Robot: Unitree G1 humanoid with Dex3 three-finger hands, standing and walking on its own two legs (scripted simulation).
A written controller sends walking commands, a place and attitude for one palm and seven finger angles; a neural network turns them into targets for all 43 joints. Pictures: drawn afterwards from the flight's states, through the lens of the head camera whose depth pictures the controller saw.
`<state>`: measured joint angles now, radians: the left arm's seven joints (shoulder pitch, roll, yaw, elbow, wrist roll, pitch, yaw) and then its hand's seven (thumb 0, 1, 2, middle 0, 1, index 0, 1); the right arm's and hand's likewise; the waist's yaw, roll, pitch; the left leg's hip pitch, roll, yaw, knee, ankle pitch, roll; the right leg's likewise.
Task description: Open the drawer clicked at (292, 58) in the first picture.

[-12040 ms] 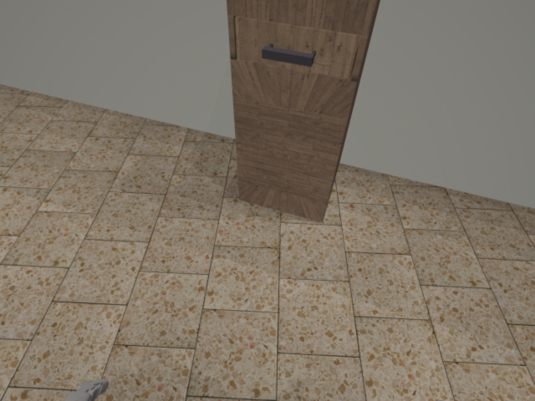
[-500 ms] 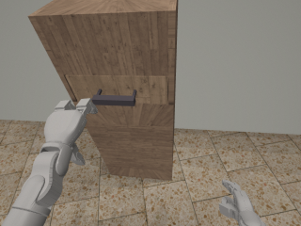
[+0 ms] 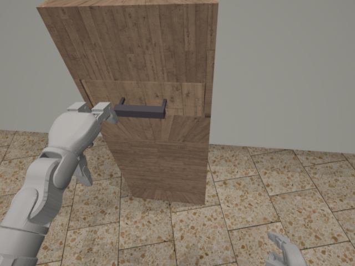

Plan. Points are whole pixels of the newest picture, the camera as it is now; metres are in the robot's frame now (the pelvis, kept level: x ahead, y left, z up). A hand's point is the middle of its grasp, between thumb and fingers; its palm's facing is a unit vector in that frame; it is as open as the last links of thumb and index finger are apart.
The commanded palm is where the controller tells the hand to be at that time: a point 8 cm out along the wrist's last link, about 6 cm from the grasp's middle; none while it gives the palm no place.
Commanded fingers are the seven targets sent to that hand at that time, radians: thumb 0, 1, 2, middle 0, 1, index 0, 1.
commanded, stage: raise the hand with hooked fingers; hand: left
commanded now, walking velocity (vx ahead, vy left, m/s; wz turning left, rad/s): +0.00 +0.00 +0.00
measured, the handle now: (141, 106) +0.55 +0.20 +0.03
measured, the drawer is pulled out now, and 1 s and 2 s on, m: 0.00 0.00 0.00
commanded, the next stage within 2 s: move the hooked fingers above the handle in 0.10 s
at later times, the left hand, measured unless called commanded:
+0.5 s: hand (104, 136) +0.33 +0.21 +0.13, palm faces +0.07 -0.05 -1.00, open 13.8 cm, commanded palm +0.32 +0.23 +0.19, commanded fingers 0.00 -0.50 0.30 -0.30 -1.20 -0.30 -1.20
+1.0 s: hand (118, 117) +0.41 +0.21 +0.11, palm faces +0.06 -0.05 -1.00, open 13.8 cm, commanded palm +0.39 +0.22 +0.17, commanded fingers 0.00 -0.50 0.30 -0.30 -1.20 -0.30 -1.20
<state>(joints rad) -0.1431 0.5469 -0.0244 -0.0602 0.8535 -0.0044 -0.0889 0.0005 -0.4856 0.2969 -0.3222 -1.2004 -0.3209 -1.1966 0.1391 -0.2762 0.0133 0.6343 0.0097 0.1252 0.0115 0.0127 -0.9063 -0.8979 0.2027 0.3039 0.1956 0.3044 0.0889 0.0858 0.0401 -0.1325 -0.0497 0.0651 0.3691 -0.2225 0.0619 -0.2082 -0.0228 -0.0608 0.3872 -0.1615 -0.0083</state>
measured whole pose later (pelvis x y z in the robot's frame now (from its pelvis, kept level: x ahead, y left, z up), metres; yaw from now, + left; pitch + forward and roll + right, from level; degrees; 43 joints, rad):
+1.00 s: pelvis +0.01 -0.02 +0.00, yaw -1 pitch +5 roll +1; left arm -0.48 0.52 -0.04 0.43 0.93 -0.08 0.06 0.00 -0.48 0.30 -0.32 -1.20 -0.32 -1.20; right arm 0.19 -0.28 -0.02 0.68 0.03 0.12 -0.04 0.01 -0.91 -0.90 0.20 0.30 0.19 0.30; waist 0.04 0.07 -0.01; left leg -0.25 -0.02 0.07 0.42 -0.25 0.04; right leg -0.34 0.00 -0.06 0.45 -0.20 -0.04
